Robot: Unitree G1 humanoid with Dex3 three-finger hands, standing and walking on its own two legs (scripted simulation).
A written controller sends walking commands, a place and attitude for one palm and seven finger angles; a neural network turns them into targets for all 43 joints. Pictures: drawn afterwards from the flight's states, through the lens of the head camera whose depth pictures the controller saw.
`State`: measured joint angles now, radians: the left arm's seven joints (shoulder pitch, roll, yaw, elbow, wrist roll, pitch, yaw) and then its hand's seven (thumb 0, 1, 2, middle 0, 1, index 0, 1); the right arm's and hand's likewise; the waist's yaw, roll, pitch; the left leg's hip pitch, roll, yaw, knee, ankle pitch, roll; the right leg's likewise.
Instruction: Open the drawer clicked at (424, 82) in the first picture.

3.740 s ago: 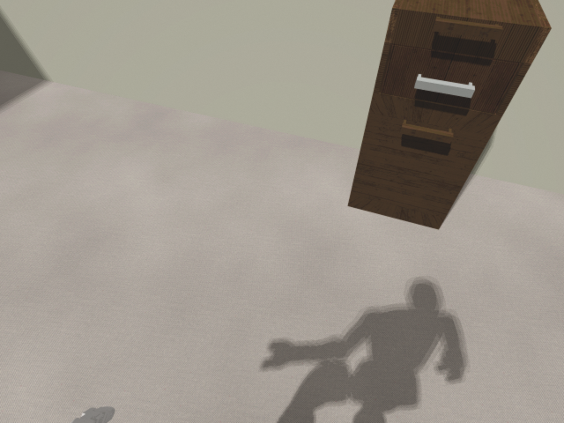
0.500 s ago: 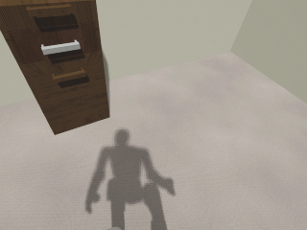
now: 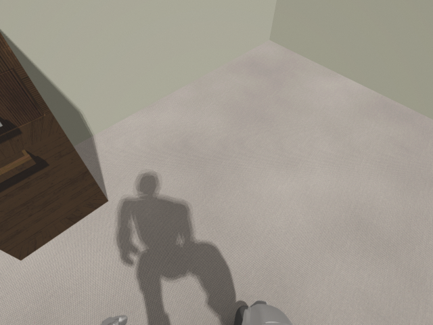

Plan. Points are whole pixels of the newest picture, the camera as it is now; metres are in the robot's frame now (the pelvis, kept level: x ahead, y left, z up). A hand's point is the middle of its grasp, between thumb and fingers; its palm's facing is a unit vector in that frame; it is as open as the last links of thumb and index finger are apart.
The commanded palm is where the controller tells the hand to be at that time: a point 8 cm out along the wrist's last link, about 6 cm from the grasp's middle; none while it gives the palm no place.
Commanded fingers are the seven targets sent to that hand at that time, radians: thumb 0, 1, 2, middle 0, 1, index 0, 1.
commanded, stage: turn to face it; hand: left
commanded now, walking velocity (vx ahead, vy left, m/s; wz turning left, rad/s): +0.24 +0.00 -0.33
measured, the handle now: out of the picture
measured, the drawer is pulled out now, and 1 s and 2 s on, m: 0.00 0.00 0.00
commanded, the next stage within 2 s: take the last steps up to it in 1.38 s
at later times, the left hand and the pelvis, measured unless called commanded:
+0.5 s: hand (124, 300) +0.20 +0.21 -0.19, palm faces +0.20 -0.97 -0.15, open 7.3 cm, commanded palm none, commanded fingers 0.00 0.90 0.90 -0.20 -0.30 -0.20 -0.30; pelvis +0.16 +0.02 -0.01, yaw +9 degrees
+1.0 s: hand (104, 294) +0.20 +0.24 -0.14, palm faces +0.41 -0.87 -0.26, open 7.3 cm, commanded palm none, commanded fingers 0.00 0.90 0.90 -0.20 -0.30 -0.20 -0.30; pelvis +0.18 +0.00 +0.01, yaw +24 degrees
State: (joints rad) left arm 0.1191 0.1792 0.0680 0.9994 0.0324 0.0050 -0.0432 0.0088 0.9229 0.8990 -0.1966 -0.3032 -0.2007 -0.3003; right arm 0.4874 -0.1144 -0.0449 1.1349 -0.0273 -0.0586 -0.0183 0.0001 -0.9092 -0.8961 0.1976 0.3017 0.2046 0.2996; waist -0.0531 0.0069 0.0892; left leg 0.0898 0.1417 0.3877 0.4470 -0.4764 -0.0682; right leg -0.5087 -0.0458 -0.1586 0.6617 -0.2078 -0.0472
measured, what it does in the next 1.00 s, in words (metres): walks ahead, turning left: right foot, then left foot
